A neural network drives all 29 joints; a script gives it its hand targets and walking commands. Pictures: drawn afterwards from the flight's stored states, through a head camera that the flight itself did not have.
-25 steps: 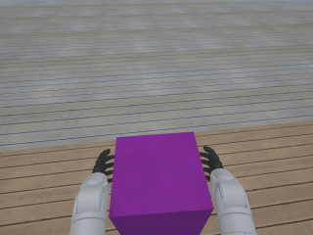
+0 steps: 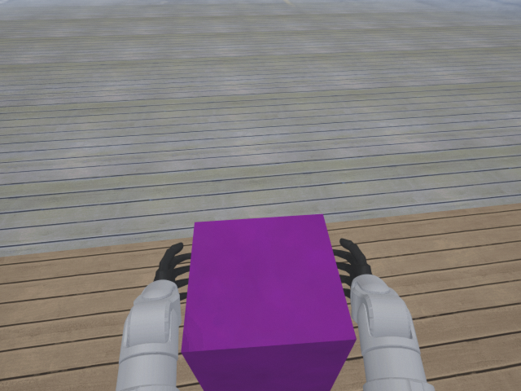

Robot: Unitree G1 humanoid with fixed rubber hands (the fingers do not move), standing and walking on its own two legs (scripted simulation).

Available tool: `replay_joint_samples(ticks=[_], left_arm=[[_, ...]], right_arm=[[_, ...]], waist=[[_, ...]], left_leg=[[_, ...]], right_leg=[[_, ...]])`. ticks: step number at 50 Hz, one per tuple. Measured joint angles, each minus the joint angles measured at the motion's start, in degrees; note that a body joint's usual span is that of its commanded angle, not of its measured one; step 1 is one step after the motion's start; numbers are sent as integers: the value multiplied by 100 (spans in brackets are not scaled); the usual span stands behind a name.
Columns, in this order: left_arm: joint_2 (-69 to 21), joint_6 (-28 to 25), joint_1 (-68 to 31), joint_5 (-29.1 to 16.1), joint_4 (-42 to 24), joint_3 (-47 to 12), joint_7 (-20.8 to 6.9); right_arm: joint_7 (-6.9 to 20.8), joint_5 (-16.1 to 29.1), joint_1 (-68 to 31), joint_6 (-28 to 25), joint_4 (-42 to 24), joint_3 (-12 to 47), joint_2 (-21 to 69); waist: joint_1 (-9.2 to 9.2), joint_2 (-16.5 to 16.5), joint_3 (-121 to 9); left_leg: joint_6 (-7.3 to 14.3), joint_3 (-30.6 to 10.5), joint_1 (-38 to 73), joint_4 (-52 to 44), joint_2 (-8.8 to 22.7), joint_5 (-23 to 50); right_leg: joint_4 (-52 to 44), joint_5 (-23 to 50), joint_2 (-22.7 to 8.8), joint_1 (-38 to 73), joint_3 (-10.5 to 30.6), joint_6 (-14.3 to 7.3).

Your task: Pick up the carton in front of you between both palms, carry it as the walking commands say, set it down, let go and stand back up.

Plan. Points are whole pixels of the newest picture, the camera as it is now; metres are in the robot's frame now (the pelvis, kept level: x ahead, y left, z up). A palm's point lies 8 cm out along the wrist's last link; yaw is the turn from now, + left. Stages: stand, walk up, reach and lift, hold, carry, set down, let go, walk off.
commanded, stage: hold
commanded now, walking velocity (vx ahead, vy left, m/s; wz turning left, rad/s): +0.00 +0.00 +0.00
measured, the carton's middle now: (264, 310) +0.29 +0.00 -0.02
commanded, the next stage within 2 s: carry in 0.28 s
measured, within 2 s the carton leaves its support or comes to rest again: neither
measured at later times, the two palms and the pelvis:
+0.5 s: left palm (184, 258) +0.33 +0.13 +0.07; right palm (371, 261) +0.32 -0.17 +0.07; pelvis +0.04 -0.01 -0.01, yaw -2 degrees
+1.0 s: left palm (213, 167) +0.56 +0.10 +0.09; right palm (355, 173) +0.53 -0.20 +0.09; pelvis +0.28 -0.03 -0.01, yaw -3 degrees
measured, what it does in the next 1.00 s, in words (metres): walks ahead: left foot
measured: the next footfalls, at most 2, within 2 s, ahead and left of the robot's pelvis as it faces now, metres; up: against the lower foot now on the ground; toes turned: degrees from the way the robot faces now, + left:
left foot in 0.70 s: +0.20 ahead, +0.11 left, +0.00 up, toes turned +7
right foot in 1.02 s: +0.43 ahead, -0.14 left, +0.00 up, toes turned -15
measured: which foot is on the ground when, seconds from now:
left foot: down 0.00-0.46, up 0.48-0.68, down 0.70-1.00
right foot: down 0.00-0.70, up 0.72-1.00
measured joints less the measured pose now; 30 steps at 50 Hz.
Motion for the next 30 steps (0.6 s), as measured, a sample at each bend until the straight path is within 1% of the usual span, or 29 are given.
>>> replay_joint_samples(ticks=[8, 14, 16, 18, 19, 20, 21, 22, 23, 24, 26, 28, 30], left_arm=[[-1, -16, -3, 1, 1, 9, -6], [17, 14, 67, -5, -60, -80, -2], [29, 93, 122, -51, -139, -110, 17], [51, 191, 215, -127, -328, -178, 59], [73, 244, 257, -189, -486, -217, 79], [103, 297, 279, -270, -655, -254, 100], [148, 371, 280, -363, -837, -302, 145], [186, 458, 269, -456, -996, -341, 171], [187, 547, 261, -529, -1112, -379, 201], [160, 660, 254, -590, -1204, -432, 242], [66, 936, 306, -639, -1392, -557, 354], [78, 1248, 413, -665, -1640, -700, 450], [96, 1544, 475, -711, -1948, -766, 529]], right_arm=[[8, -21, -3, -12, -3, 9, 1], [13, -13, 97, 5, -83, 82, -25], [-1, 24, 123, 82, -133, 114, -30], [-50, 105, 181, 175, -281, 202, -42], [-86, 156, 181, 237, -409, 251, -41], [-122, 197, 178, 311, -580, 301, -40], [-163, 241, 175, 388, -763, 364, -39], [-216, 285, 192, 469, -948, 427, -45], [-253, 325, 239, 574, -1136, 466, -73], [-272, 387, 324, 705, -1331, 487, -128], [-304, 558, 523, 996, -1660, 521, -260], [-361, 742, 560, 1331, -1862, 542, -335], [-422, 866, 494, 1617, -2030, 562, -369]], waist=[[-18, -6, -7], [1, 1, -130], [22, 3, -356], [53, 11, -590], [82, 45, -658], [105, 89, -691], [118, 106, -713], [121, 105, -741], [100, 140, -778], [83, 143, -843], [43, 35, -985], [15, -75, -1062], [-12, -128, -1088]], left_leg=[[5, -5, 4, -26, -8, 5], [5, 7, -79, -36, -13, 3], [0, 56, -380, 209, 0, -298], [17, 125, -628, 311, 25, -667], [32, 174, -716, 298, 67, -617], [43, 216, -788, 288, 118, -456], [47, 254, -857, 312, 157, -283], [28, 277, -944, 424, 184, -265], [20, 253, -1041, 620, 229, -458], [28, 292, -1180, 918, 268, -816], [36, 501, -1511, 1505, 280, -1278], [67, 709, -1766, 1740, 279, -1401], [83, 889, -1908, 1557, 289, -1214]], right_leg=[[-43, 11, -10, 14, -2, 8], [-48, 7, -16, -76, 8, 16], [253, -355, 1, -414, 33, 5], [618, -1024, -30, -794, -48, 5], [771, -1109, -52, -971, -198, -3], [819, -1028, -70, -1085, -368, -9], [727, -946, -86, -1124, -505, -26], [585, -767, -85, -1128, -566, -69], [498, -474, -47, -1118, -615, -110], [450, -271, -31, -1112, -665, -151], [359, -313, -89, -1058, -744, -212], [119, -367, -171, -929, -724, -223], [-122, -341, -241, -790, -670, -169]])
